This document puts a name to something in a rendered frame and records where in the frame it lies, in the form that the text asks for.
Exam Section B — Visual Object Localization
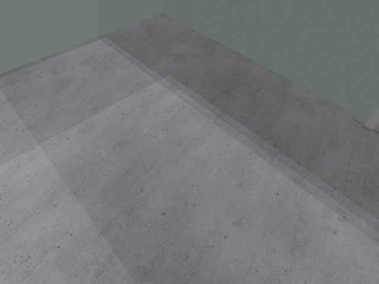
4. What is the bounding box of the panel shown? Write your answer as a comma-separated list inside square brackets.
[364, 109, 379, 130]

